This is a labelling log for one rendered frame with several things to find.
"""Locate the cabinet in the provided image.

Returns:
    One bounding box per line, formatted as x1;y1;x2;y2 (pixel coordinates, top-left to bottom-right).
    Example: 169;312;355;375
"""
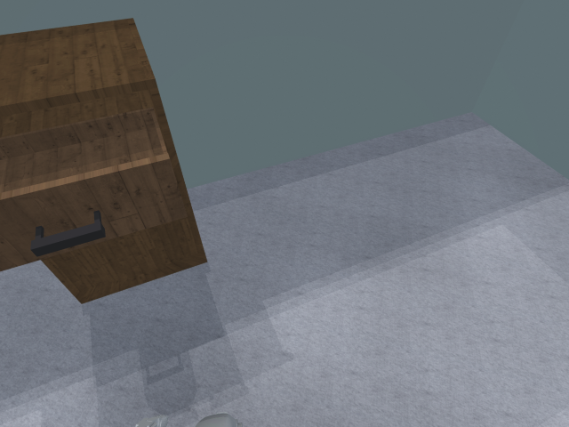
0;18;207;304

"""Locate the handle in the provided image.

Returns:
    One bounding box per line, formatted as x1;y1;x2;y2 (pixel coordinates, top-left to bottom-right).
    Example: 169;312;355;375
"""
30;210;106;257

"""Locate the drawer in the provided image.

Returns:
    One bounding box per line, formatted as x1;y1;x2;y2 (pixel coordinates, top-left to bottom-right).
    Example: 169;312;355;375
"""
0;107;188;271

